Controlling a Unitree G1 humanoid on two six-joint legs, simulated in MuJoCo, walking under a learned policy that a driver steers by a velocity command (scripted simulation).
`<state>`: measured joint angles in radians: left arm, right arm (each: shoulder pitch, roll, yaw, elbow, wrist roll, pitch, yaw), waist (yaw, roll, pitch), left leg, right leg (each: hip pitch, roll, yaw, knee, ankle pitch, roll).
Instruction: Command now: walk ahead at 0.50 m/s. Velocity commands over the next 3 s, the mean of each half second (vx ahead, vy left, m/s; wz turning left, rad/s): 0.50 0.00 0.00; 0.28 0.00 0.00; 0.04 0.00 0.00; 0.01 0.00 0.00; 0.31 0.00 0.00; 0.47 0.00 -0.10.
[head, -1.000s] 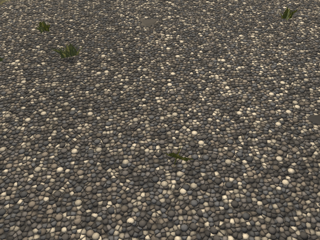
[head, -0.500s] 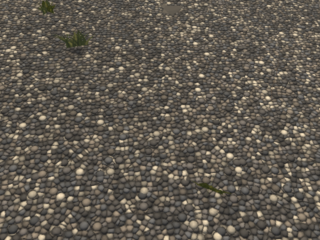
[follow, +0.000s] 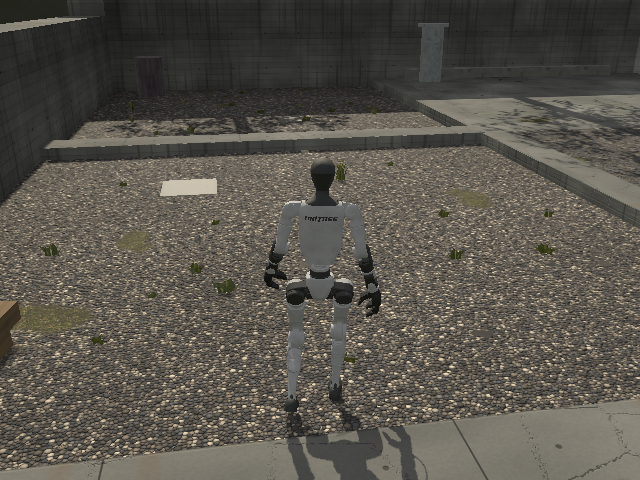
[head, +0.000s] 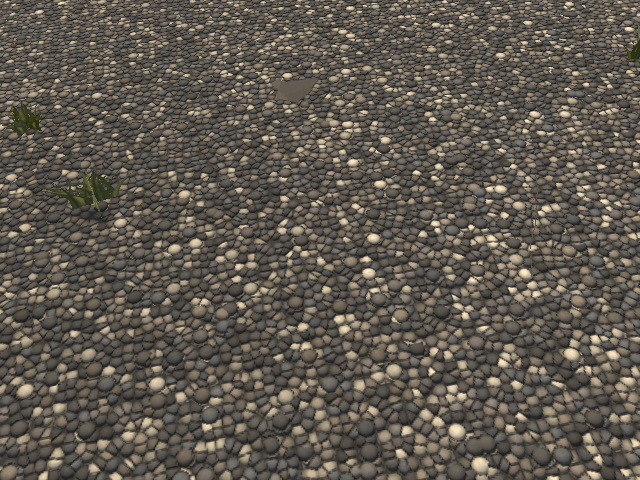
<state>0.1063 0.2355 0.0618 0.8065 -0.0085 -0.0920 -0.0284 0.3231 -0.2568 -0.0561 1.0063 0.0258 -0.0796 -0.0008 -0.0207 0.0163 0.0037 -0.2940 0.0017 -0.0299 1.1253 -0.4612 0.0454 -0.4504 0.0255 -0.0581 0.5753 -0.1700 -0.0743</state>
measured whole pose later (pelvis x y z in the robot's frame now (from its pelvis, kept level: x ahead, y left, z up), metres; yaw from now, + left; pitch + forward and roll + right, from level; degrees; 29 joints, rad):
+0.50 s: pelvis +0.28 +0.06 +0.00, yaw +0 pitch +3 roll +0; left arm 0.40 0.24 0.07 1.01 -0.02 -0.06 0.01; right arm 0.00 -0.23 -0.06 0.84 0.01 -0.10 0.04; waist 0.06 0.00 0.03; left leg -0.50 0.00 0.05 0.54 -0.08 0.05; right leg -0.05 -0.02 0.00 0.65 -0.49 -0.01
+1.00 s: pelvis +0.49 +0.06 +0.01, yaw +1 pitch +1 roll +1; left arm 0.07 0.21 0.05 0.91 0.02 -0.06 0.01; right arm 0.23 -0.25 -0.04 0.99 -0.01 -0.05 -0.01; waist -0.04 0.01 0.02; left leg -0.17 -0.04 0.03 0.59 -0.42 0.01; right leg -0.42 -0.01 -0.01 0.49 -0.09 -0.03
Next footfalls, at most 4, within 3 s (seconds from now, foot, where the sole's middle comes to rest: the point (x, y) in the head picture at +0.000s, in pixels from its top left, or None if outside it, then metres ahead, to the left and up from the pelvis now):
0.46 left None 0.44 0.16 -0.76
0.92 right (363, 408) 0.63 -0.05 -0.76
1.12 left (252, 466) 0.51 0.18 -0.76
2.76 left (265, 264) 1.03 0.17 -0.76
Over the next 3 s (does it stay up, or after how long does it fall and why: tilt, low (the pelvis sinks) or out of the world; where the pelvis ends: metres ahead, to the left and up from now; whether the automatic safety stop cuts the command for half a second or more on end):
stays up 0.97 0.09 0.02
